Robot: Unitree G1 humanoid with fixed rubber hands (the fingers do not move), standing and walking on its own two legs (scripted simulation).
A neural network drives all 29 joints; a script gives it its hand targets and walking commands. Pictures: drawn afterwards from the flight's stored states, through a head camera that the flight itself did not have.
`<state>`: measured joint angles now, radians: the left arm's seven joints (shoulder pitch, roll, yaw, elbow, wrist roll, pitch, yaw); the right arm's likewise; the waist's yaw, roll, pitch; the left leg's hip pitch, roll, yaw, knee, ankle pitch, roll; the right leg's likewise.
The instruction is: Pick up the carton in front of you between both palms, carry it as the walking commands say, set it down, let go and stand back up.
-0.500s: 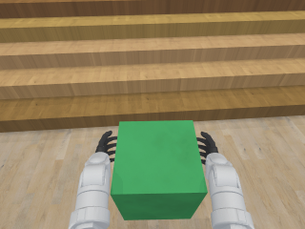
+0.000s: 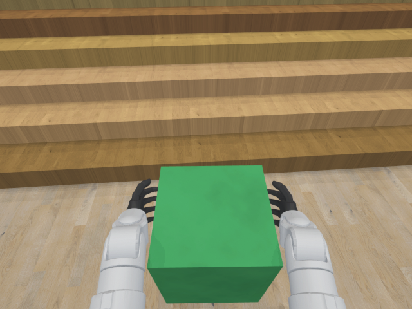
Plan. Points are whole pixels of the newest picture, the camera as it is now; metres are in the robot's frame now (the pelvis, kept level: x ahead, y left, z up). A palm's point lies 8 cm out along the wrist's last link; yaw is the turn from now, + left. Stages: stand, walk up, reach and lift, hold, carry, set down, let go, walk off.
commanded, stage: hold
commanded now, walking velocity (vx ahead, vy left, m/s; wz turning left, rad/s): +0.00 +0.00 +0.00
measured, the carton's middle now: (212, 237) +0.28 +0.00 -0.03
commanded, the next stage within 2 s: carry in 0.18 s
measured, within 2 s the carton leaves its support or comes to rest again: neither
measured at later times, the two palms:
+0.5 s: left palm (124, 191) +0.32 +0.18 +0.08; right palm (271, 190) +0.32 -0.12 +0.08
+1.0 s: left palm (130, 123) +0.57 +0.23 +0.07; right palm (236, 118) +0.59 -0.07 +0.07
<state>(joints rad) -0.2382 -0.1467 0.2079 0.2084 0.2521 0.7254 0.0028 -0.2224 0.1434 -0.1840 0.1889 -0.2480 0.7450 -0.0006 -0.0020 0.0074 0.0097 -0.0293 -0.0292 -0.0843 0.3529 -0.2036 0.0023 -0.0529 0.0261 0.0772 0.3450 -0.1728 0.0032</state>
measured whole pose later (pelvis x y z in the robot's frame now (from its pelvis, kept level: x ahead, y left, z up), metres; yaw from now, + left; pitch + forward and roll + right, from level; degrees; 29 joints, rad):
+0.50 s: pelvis +0.04 +0.01 +0.00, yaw +1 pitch +3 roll -1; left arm -0.21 -0.08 0.14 -0.04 0.13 1.01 0.05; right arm -0.20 0.14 -0.11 -0.04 -0.16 1.01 -0.07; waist 0.00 0.02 -0.18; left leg -0.18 0.01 0.02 0.39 -0.27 0.03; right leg -0.38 -0.03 -0.09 0.65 -0.41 0.01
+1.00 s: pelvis +0.31 +0.06 -0.03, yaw +2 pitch +4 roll +1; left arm -0.20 -0.12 0.14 -0.32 0.09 1.23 0.10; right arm -0.21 0.14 -0.11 -0.30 -0.11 1.22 -0.09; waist 0.01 -0.04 -0.12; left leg -0.48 0.05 0.26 0.59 -0.17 0.08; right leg -0.16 -0.13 -0.10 0.82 -0.49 0.05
